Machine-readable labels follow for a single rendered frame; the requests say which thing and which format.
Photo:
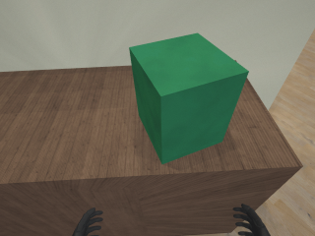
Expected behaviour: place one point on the robot left hand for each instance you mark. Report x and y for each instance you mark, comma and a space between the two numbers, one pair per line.
83, 228

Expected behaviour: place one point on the robot right hand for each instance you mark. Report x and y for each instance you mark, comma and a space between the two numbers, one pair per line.
255, 225

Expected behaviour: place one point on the pedestal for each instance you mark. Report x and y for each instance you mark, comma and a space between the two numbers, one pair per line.
72, 140

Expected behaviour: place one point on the carton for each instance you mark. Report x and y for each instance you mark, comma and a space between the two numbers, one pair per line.
186, 90

